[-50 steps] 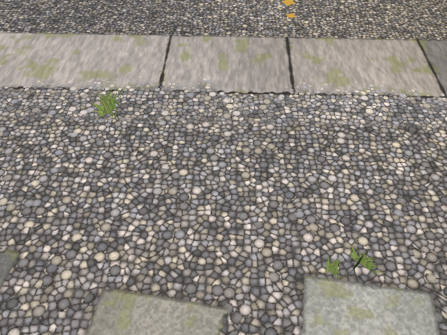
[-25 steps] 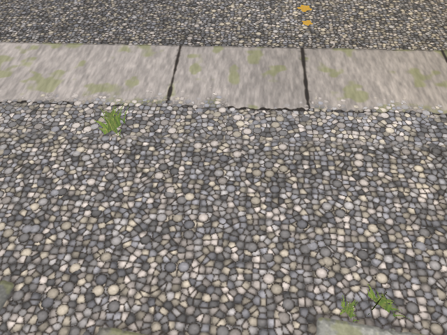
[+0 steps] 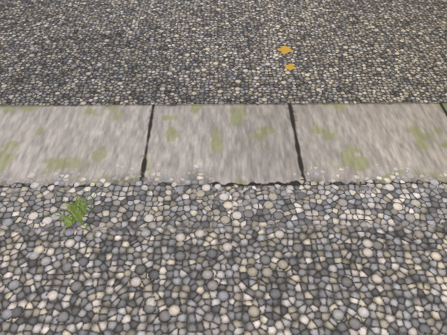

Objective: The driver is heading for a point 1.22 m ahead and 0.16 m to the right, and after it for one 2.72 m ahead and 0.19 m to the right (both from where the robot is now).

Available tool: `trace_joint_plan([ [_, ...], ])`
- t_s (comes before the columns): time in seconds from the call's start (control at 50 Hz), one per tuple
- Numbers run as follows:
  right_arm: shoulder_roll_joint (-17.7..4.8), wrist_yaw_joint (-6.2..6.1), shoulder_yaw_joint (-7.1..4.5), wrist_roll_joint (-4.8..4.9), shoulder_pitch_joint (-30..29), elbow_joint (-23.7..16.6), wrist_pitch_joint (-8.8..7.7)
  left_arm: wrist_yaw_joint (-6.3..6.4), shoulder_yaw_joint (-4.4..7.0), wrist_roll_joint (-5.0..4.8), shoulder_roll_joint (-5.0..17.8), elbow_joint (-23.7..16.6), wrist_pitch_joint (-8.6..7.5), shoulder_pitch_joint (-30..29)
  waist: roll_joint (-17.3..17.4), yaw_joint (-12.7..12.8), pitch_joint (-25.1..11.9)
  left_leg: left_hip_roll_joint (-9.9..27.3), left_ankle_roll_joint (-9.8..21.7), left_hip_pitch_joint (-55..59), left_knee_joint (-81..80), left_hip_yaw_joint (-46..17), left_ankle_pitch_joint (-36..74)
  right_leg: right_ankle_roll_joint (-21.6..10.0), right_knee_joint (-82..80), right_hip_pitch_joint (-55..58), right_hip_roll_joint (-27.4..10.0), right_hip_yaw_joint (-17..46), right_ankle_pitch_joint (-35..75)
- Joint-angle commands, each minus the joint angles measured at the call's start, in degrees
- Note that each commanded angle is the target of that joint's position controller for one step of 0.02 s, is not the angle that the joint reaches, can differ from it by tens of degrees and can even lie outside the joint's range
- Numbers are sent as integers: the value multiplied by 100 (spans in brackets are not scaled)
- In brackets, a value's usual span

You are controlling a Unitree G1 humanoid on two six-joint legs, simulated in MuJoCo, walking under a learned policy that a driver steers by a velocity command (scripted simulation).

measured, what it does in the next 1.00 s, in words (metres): walks ahead: right foot, then left foot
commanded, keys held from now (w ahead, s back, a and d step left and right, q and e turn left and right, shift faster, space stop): w+shift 0.84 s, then w+e+shift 0.16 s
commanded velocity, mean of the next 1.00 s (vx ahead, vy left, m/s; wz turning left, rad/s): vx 1.00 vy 0.00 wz -0.05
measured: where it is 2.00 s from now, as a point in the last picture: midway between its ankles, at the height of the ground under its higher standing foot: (238, 134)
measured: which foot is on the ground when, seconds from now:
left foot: down 0.00-0.22, up 0.24-0.68, down 0.70-1.00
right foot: up 0.00-0.22, down 0.24-0.70, up 0.72-1.00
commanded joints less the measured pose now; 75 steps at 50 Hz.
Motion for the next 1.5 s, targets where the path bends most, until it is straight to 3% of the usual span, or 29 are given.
trace_joint_plan([
  [0.02, -495, 24, -44, 99, -276, -412, -226, -47, -13, -27, 285, -487, -61, -734, 152, 135, 1056, 1262, 400, -1233, -1927, -1057, 931, 90, -1447, 193, -67, -347, 1116],
  [0.14, -821, -121, -3, 83, 320, -88, -244, -52, -59, -107, 348, -583, -121, -1460, 407, -75, 698, 1474, 22, 846, -1673, -432, 5314, -258, -3373, 1143, 702, -1007, 1675],
  [0.2, -1222, -302, -76, -139, 187, 29, -47, 109, 127, -97, 806, -265, -106, -205, 936, 672, -263, 1829, -64, 1684, 443, -448, 7863, -476, -3444, 2407, 1237, -910, 282],
  [0.24, -1182, -333, -97, -224, -318, -98, 61, 309, 371, -25, 1272, 429, -76, 2118, 819, 1675, -1320, 1642, 55, 263, 3625, -331, 6137, -782, -3361, 5016, 597, -215, -867],
  [0.26, -89, -146, 134, 22, 351, -352, -8, 357, 538, 210, 1790, 463, -88, 2245, -1033, 887, -1934, 616, -151, -2543, 6229, -416, 700, -1587, -3446, 7057, -1256, 2772, -2262],
  [0.28, -577, -140, 64, 141, 100, -375, -133, 215, 535, 39, 1408, 477, -72, 2098, -733, 1038, -2273, 289, 12, -3477, 6878, -1128, -784, -1723, -4647, 7130, -1424, 4661, -3065],
  [0.3, -693, -174, 48, 158, -755, -643, -168, 177, 499, -6, 1171, 530, -123, 1524, -349, 833, -996, 743, 98, -3972, 6594, -1141, -77, -1480, -4970, 6171, -1167, 3613, -2652],
  [0.34, -532, -110, 103, 27, -1202, -736, -130, 142, 371, 15, 577, 672, -214, 1201, 489, 442, -66, 1098, 102, -3552, 5926, -1115, 233, -1120, -5316, 4454, -746, 2344, -1638],
  [0.38, -275, 32, 179, -156, -1068, -793, 60, 193, 256, -41, 315, 887, -290, 1259, 216, 14, 232, 1320, -62, -3186, 5467, -1110, 186, -920, -5647, 3480, -420, 1738, -1554],
  [0.46, -281, 150, 275, -223, -2310, -1349, 153, 139, 284, -179, 601, 1046, -457, 1546, 135, 51, 946, 1624, -341, -3807, 4090, -569, 1034, -894, -6352, 2845, -50, 793, -490],
  [0.56, -243, 238, 391, -38, -3296, -1595, 75, 131, 281, -334, 855, 1188, -581, 2059, 122, 356, 934, 1170, -159, -2471, 1692, 120, 3045, -523, -6781, 3204, 125, -49, 2196],
  [0.62, -522, 135, 320, -120, -3408, -1635, 36, 209, 290, -223, 1087, 1331, -493, 2289, -146, 320, 649, 754, 63, -2351, 1105, 335, 2474, -397, -6011, 4731, -128, -253, 4727],
  [0.68, -1068, -75, 40, -117, -1024, -933, 60, 397, 375, -1, 1472, 1355, -239, 2003, -552, -904, -802, 337, 310, 68, 1061, 137, 1186, -265, -2805, 4841, -296, -373, 6012],
  [0.7, -1412, -192, -111, -181, 76, -648, 103, 406, 340, 44, 1264, 1258, -219, 1865, -438, -1310, -1351, 1028, 464, 1466, 1423, -557, 206, -290, -980, 3739, -83, -365, 4541],
  [0.72, -1954, -208, -316, -295, 229, -654, 112, 261, 125, -313, 221, 1016, -306, 2605, 1867, -592, -2466, 2993, 1349, 3492, 862, -3949, -1099, 48, 2124, 1315, 1085, -290, -735],
  [0.74, -1631, -86, -315, -189, -19, -667, 149, 269, 188, -360, 707, 977, -396, 2360, 1079, -658, -2715, 3036, 1453, 3535, -164, -5263, -1605, -164, 2613, 332, 1123, 492, -1772],
  [0.78, -937, -66, -198, -148, -769, -497, 37, 279, 172, -272, 720, 605, -422, 1095, 110, -340, -661, 2566, 1027, 1446, -500, -3437, -513, -249, 1796, -2, 455, 370, -998],
  [0.84, -367, -96, -17, -92, -890, -223, -72, 94, 73, 15, 282, 528, -135, 1119, 178, 345, 75, 1957, 619, -526, -1027, -2268, -435, -123, 929, 795, 101, 450, -1019],
  [0.9, -533, -66, -44, -39, -795, -158, -225, 4, 30, -18, 264, 230, 26, 457, 358, 395, 731, 1853, 501, -1069, -1580, -1292, 208, 23, 167, 259, -19, 366, -448],
  [1.04, -791, -136, 12, 80, -270, -46, -388, -123, -66, -166, 272, -221, -46, -922, 259, 105, 980, 1655, -200, -139, -1928, 541, 3739, -420, -2624, 1083, 450, -818, 2033],
  [1.12, -1304, -447, -89, -101, -262, -138, -34, -78, 93, -23, 698, 127, -90, 374, 779, 782, -13, 1852, -527, 1296, 1035, 886, 7903, -650, -2998, 2259, 1468, -1346, 700],
  [1.16, -1427, -446, -177, -62, -725, -327, 77, 96, 360, -7, 1077, 742, -100, 2399, 623, 1616, -880, 1607, -681, 173, 4624, 809, 5880, -964, -3786, 4449, 1244, -497, 1202],
  [1.18, -728, -338, -68, -104, -624, -689, -34, 205, 538, -82, 1661, 726, -7, 2078, -1150, 811, -977, 542, -928, -2174, 6799, 515, -1261, -1257, -2832, 6060, -133, 1226, 4892],
  [1.2, -710, -328, 10, 240, -348, -1129, -45, 171, 709, -46, 2145, 596, 30, 2177, -1132, 856, -2569, 227, -1082, -3939, 8372, -717, -1708, -2737, -3302, 7848, -1250, 3558, 5718],
  [1.22, -877, -367, 65, 118, -812, -1190, -78, 261, 741, -162, 1880, 331, 105, 1861, 250, 884, -2430, 649, -944, -4179, 7963, -1042, -1056, -2549, -3752, 7366, -1097, 3477, 4516],
  [1.28, -741, -318, 87, -162, -1267, -1250, 53, 386, 473, -276, 956, 297, 140, 1078, 1096, 134, -164, 1202, -920, -3274, 6073, -901, -581, -1678, -4510, 3806, -411, 2085, 4265],
  [1.32, -631, -315, 108, -220, -1138, -1326, 360, 320, 413, -255, 960, 343, 47, 1065, 928, -130, -121, 1260, -991, -2384, 4910, -746, -601, -1410, -4645, 2691, -47, 1474, 4788],
  [1.42, -303, -279, 234, -110, -1354, -1494, 502, 287, 393, -225, 948, 307, 69, 927, -87, -54, -692, 714, -645, -1615, 3301, -237, 1362, -451, -4206, 2783, 757, 453, 5990],
  [1.5, -720, -270, 89, -74, -660, -1081, 512, 366, 335, -160, 880, 82, 165, 505, -107, -234, -820, 677, -428, -966, 3710, -315, 1830, -90, -3653, 2755, 503, 415, 5477],
])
